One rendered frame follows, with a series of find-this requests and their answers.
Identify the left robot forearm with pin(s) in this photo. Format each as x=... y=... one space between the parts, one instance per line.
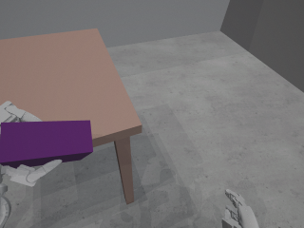
x=5 y=206

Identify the robot right hand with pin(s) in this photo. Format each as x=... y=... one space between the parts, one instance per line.
x=243 y=217

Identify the sponge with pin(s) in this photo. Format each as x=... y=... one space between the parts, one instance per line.
x=37 y=143

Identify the robot left hand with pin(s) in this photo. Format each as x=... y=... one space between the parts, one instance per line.
x=23 y=174

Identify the table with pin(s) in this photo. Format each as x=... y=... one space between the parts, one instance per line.
x=70 y=76

